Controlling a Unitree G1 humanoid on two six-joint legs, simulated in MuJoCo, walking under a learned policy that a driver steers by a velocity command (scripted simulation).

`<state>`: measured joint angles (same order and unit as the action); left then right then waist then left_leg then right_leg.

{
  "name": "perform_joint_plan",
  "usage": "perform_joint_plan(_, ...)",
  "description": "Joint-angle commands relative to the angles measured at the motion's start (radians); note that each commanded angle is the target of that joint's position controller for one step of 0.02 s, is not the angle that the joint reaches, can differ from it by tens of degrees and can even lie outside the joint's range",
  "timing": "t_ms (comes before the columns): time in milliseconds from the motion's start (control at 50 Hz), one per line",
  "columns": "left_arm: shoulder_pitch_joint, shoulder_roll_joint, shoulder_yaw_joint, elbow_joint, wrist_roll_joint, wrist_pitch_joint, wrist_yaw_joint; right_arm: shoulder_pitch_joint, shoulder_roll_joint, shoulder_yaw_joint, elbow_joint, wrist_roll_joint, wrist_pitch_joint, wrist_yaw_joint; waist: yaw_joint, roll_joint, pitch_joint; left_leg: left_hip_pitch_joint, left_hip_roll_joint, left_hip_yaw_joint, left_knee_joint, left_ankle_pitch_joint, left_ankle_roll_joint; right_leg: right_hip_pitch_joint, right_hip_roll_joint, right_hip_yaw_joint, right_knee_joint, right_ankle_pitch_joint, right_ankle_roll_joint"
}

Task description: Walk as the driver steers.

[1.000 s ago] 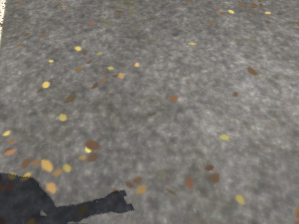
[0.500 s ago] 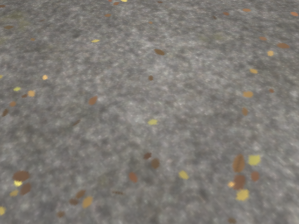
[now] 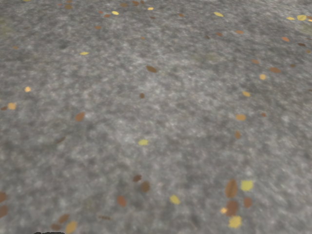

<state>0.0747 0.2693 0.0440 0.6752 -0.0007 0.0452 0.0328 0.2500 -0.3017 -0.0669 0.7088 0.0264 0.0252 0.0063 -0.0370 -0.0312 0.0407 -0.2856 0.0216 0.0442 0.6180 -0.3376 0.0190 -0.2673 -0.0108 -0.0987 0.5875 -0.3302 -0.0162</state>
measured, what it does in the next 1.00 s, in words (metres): steps on the spot: right foot, then left foot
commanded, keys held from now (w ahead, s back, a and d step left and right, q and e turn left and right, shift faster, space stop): q+shift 0.28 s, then shift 0.04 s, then e+shift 0.32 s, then w+e+shift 0.08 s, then s+e+shift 0.26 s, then s+shift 0.02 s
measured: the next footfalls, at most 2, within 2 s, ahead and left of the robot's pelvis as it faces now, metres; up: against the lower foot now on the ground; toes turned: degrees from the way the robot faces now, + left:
right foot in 0.46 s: +0.14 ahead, -0.10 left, +0.00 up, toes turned +24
left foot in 0.78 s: +0.06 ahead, +0.12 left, +0.00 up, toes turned -1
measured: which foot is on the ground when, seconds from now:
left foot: down 0.00-0.48, up 0.50-0.76, down 0.78-1.00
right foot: down 0.00-0.00, up 0.02-0.44, down 0.46-0.78, up 0.80-1.00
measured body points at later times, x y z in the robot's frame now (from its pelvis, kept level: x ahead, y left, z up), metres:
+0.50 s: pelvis +0.05 -0.01 +0.01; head +0.06 +0.00 +0.45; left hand +0.09 +0.30 -0.09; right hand +0.32 -0.19 -0.07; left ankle -0.01 +0.10 -0.73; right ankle +0.10 -0.12 -0.73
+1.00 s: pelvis +0.06 +0.03 +0.01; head +0.11 +0.04 +0.46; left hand +0.22 +0.31 -0.09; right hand +0.20 -0.26 -0.08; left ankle +0.02 +0.12 -0.73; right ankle +0.06 -0.12 -0.66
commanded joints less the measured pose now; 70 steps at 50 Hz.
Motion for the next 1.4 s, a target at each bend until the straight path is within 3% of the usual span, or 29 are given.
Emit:
perform_joint_plan(20,-0.076,0.090,0.040,-0.124,0.035,-0.019,0.005,0.055,-0.305,-0.085,-0.082,-0.015,-0.025,-0.015,0.022,0.369,-0.076,0.248,0.314,-0.597,-0.255,0.757,0.272,-0.324,0.075,0.018,0.384,-0.206,0.074)
perform_joint_plan(40,-0.130,0.095,0.040,-0.135,0.031,-0.032,0.004,0.103,-0.250,-0.072,-0.090,-0.045,-0.040,-0.011,-0.041,0.265,-0.160,0.321,0.348,-0.637,-0.269,0.757,0.358,-0.414,0.092,0.168,0.563,-0.359,0.074)
perform_joint_plan(60,-0.111,0.110,0.047,-0.124,0.013,-0.038,-0.002,0.074,-0.225,-0.066,-0.090,-0.043,-0.054,-0.011,-0.013,0.177,-0.161,0.338,0.303,-0.557,-0.251,0.731,0.318,-0.434,0.063,0.213,0.620,-0.297,0.063)
perform_joint_plan(100,-0.085,0.121,0.055,-0.098,0.011,-0.041,0.001,-0.016,-0.188,-0.060,-0.110,0.002,-0.046,-0.025,0.024,0.091,-0.141,0.334,0.223,-0.453,-0.229,0.681,0.232,-0.458,0.031,0.222,0.571,-0.158,0.070)
perform_joint_plan(320,-0.056,0.115,0.058,-0.057,-0.006,-0.062,-0.019,-0.073,-0.203,-0.067,-0.169,-0.009,0.016,-0.055,0.020,0.194,-0.152,0.189,0.108,-0.505,-0.188,0.542,0.175,-0.219,0.092,0.216,0.166,0.021,0.121)
perform_joint_plan(420,0.004,0.089,0.040,-0.034,-0.002,-0.075,-0.047,-0.113,-0.083,-0.003,-0.154,-0.031,0.017,-0.041,0.022,0.194,-0.161,0.109,0.118,-0.454,-0.132,0.527,0.151,0.005,0.008,0.155,-0.031,0.120,0.070)
perform_joint_plan(440,0.009,0.053,0.026,-0.029,0.008,-0.080,-0.055,-0.102,-0.040,0.017,-0.135,-0.038,0.010,-0.036,0.035,0.174,-0.145,0.075,0.086,-0.427,-0.153,0.404,0.113,0.099,0.003,0.167,-0.187,0.271,0.051)
perform_joint_plan(480,-0.049,0.165,0.035,-0.070,0.025,-0.082,-0.050,0.032,-0.077,0.006,-0.101,-0.082,-0.012,-0.034,-0.069,-0.036,-0.086,0.036,-0.068,-0.277,-0.041,-0.014,0.016,0.106,-0.138,0.403,-0.200,0.580,-0.046)
perform_joint_plan(500,-0.064,0.187,0.039,-0.063,0.019,-0.082,-0.049,0.019,-0.108,-0.006,-0.112,-0.081,-0.017,-0.038,-0.079,-0.126,-0.044,0.035,-0.084,-0.223,-0.033,-0.061,-0.036,0.015,-0.211,0.515,-0.236,0.493,-0.178)
perform_joint_plan(560,0.044,0.228,0.063,-0.043,-0.015,-0.070,-0.041,-0.130,-0.136,-0.026,-0.134,-0.046,-0.019,-0.057,0.018,-0.169,-0.046,-0.022,-0.104,-0.156,0.009,-0.058,-0.055,0.063,-0.172,0.620,-0.248,0.330,-0.185)
perform_joint_plan(640,0.133,0.243,0.086,-0.037,-0.025,-0.062,-0.008,-0.165,-0.085,-0.027,-0.146,-0.024,-0.033,-0.044,0.062,-0.122,-0.111,-0.203,-0.120,-0.201,0.235,-0.254,-0.083,0.232,-0.196,0.704,-0.235,0.423,-0.214)
perform_joint_plan(660,0.139,0.227,0.087,-0.035,-0.039,-0.051,0.003,-0.143,-0.081,-0.026,-0.140,-0.020,-0.040,-0.037,0.051,-0.093,-0.157,-0.183,-0.103,-0.203,0.194,-0.215,-0.079,0.234,-0.164,0.681,-0.252,0.207,-0.194)
perform_joint_plan(700,0.117,0.213,0.086,-0.051,-0.051,-0.027,0.013,-0.146,-0.055,-0.021,-0.137,0.001,-0.063,-0.015,0.041,-0.140,-0.129,-0.072,-0.108,-0.161,0.040,-0.160,-0.057,0.097,-0.109,0.681,-0.327,-0.253,-0.168)
perform_joint_plan(760,0.020,0.180,0.081,-0.102,-0.038,-0.008,0.015,-0.059,-0.068,-0.041,-0.083,0.002,-0.080,-0.014,-0.032,-0.134,-0.056,0.215,-0.106,-0.121,-0.337,0.127,-0.021,-0.119,0.009,0.598,-0.264,-0.137,-0.094)
perform_joint_plan(780,0.052,0.142,0.072,-0.107,-0.033,-0.011,0.012,0.006,-0.121,-0.059,-0.059,-0.010,-0.077,-0.023,-0.028,-0.073,-0.111,0.373,0.019,-0.205,-0.361,0.180,0.005,-0.207,0.053,0.525,-0.100,-0.112,-0.034)
perform_joint_plan(800,0.137,0.073,0.056,-0.116,-0.024,-0.015,0.006,-0.022,-0.203,-0.065,-0.080,-0.045,-0.069,-0.030,0.036,0.188,-0.144,0.432,0.275,-0.492,-0.332,0.357,0.126,-0.367,0.162,0.346,0.175,-0.257,0.021)
perform_joint_plan(820,0.141,0.163,0.081,-0.139,-0.015,-0.029,-0.001,-0.087,-0.191,-0.063,-0.099,-0.086,-0.074,-0.021,0.064,0.208,-0.081,0.269,0.401,-0.549,-0.309,0.614,0.211,-0.400,0.074,0.323,0.340,-0.287,0.061)
perform_joint_plan(860,0.214,0.220,0.106,-0.078,-0.026,-0.018,-0.011,-0.197,-0.094,-0.037,-0.127,-0.058,-0.069,-0.032,0.103,0.128,-0.062,0.224,0.271,-0.292,-0.229,0.831,0.170,-0.338,0.028,0.270,0.500,-0.182,0.112)
perform_joint_plan(920,0.208,0.144,0.081,-0.085,-0.036,0.005,-0.020,-0.205,-0.107,-0.033,-0.129,-0.037,-0.045,-0.052,0.089,0.177,-0.045,0.209,0.195,-0.103,-0.198,1.051,0.158,-0.361,0.018,0.169,0.578,-0.050,0.139)
perform_joint_plan(1000,0.119,0.099,0.050,-0.142,-0.031,0.002,-0.046,-0.155,-0.129,-0.039,-0.110,-0.038,-0.001,-0.062,0.030,0.161,-0.083,0.294,0.215,-0.034,-0.171,1.089,0.198,-0.317,-0.030,0.101,0.386,-0.001,0.133)
perform_joint_plan(1100,0.146,0.097,0.041,-0.125,-0.011,-0.019,-0.052,-0.107,-0.155,-0.040,-0.039,-0.006,0.019,-0.052,0.025,0.149,-0.116,0.351,0.249,-0.086,-0.092,1.181,0.227,-0.202,0.019,0.074,0.130,-0.051,0.081)
perform_joint_plan(1140,0.158,0.093,0.038,-0.112,-0.008,-0.022,-0.041,-0.109,-0.158,-0.032,-0.015,0.013,0.014,-0.045,0.053,0.129,-0.149,0.301,0.226,-0.088,-0.047,1.022,0.182,-0.053,0.027,0.063,-0.111,0.169,0.037)
perform_joint_plan(1160,0.162,0.090,0.031,-0.113,0.000,-0.014,-0.028,-0.085,-0.101,-0.009,-0.001,0.000,-0.006,-0.030,0.063,0.077,-0.199,0.178,0.197,-0.081,-0.080,0.697,0.119,0.175,-0.029,0.137,-0.245,0.400,0.002)
perform_joint_plan(1180,0.207,0.152,0.036,-0.118,0.019,-0.003,-0.005,-0.078,-0.013,0.029,-0.015,-0.051,-0.033,-0.004,0.052,-0.103,-0.301,-0.019,0.109,-0.024,-0.007,0.151,0.032,0.466,-0.225,0.338,-0.183,0.649,-0.060)
perform_joint_plan(1200,0.249,0.211,0.061,-0.091,0.011,0.003,0.001,-0.055,-0.035,0.025,-0.009,-0.032,-0.039,0.010,0.077,-0.190,-0.312,-0.157,0.018,0.002,0.086,-0.272,-0.009,0.451,-0.343,0.434,-0.187,0.281,-0.226)
perform_joint_plan(1220,0.329,0.238,0.084,-0.076,0.001,-0.012,-0.001,-0.172,-0.124,0.001,-0.032,0.005,-0.042,0.016,0.178,-0.140,-0.224,-0.288,0.012,-0.018,0.296,-0.332,-0.016,0.402,-0.369,0.536,-0.315,-0.224,-0.279)
perform_joint_plan(1240,0.331,0.247,0.086,-0.057,0.008,-0.038,0.003,-0.221,-0.153,-0.018,-0.057,0.027,-0.045,0.018,0.178,-0.134,-0.119,-0.422,0.034,-0.054,0.454,-0.314,-0.001,0.346,-0.384,0.587,-0.388,-0.457,-0.262)
perform_joint_plan(1320,0.186,0.131,0.053,-0.061,-0.010,-0.114,0.008,-0.106,-0.109,-0.031,-0.014,0.007,-0.043,0.007,0.073,-0.124,0.009,-0.465,0.096,-0.092,0.545,-0.038,-0.014,0.205,-0.316,0.372,-0.484,-0.397,-0.134)
perform_joint_plan(1400,0.184,0.141,0.068,-0.052,0.008,-0.137,0.007,-0.088,-0.060,-0.021,-0.029,0.008,-0.035,0.005,0.060,-0.091,0.018,-0.498,0.131,-0.069,0.544,0.111,-0.060,0.188,-0.311,0.163,-0.517,-0.266,-0.111)
Velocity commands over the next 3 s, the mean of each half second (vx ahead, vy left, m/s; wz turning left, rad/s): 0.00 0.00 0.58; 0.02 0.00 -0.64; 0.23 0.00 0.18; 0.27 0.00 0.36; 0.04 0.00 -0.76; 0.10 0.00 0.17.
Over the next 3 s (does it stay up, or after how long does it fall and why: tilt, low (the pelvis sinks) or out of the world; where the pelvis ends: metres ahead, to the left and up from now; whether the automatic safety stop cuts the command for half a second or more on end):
stays up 0.43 0.17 0.01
